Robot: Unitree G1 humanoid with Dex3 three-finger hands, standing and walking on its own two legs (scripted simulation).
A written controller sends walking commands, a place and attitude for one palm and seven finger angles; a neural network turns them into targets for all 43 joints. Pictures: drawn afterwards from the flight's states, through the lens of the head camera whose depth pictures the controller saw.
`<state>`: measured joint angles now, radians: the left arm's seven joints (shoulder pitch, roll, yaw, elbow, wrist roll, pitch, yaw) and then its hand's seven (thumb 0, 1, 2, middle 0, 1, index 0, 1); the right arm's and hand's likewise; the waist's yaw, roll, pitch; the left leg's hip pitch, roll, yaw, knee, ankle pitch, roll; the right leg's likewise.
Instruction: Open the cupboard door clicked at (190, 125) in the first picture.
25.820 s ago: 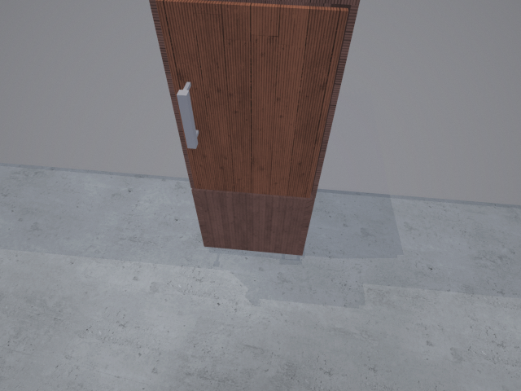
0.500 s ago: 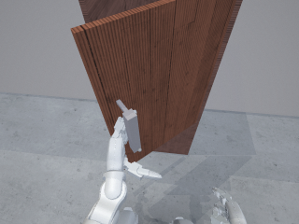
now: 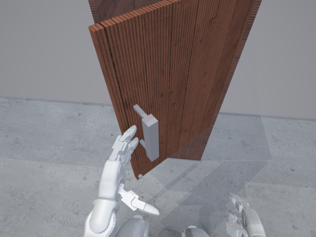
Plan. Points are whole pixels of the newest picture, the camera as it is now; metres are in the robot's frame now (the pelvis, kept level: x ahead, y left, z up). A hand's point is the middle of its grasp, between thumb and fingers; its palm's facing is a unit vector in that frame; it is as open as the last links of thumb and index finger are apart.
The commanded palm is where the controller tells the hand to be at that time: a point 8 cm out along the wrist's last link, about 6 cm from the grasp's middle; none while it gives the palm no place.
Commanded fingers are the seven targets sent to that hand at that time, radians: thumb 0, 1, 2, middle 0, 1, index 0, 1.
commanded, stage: slide the hand sideways off the handle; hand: left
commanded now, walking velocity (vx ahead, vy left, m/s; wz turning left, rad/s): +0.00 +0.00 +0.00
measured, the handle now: (146, 134) +0.35 +0.05 +0.07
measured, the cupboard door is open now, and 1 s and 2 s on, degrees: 44 44 44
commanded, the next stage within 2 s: draw the hand back to the body in 0.60 s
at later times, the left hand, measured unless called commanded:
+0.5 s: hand (122, 187) +0.22 +0.09 +0.06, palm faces -0.06 -1.00 -0.02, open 16.3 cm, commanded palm +0.20 +0.15 +0.06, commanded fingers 0.00 -0.50 0.30 -0.15 -0.30 -0.15 -0.30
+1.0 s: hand (91, 188) +0.21 +0.14 +0.11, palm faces -0.05 -1.00 -0.06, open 16.3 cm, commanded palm +0.18 +0.20 +0.11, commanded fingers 0.00 -0.50 0.30 -0.15 -0.30 -0.15 -0.30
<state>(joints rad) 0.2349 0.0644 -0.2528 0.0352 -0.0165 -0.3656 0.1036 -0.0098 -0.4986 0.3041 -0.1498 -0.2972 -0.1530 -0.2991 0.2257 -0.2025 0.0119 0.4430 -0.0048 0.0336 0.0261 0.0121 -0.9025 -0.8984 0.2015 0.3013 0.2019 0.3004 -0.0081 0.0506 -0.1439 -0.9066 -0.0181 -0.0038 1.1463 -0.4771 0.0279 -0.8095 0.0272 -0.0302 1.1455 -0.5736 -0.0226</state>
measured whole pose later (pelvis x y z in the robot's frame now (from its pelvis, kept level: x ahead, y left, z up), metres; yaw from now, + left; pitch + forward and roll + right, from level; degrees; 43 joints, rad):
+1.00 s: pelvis +0.01 -0.01 +0.02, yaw +1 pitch +11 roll -2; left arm 0.54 0.22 0.03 -0.27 -0.23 -0.26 -0.16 -0.01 -0.50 0.30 -0.15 -0.30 -0.15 -0.30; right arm 0.28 -0.21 0.02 0.42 0.04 -0.02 -0.06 0.01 -0.90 -0.90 0.20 0.30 0.20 0.30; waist -0.01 0.07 -0.18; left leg -0.81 -0.01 -0.04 1.08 -0.47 0.01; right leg -0.70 0.04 -0.06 1.05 -0.55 -0.03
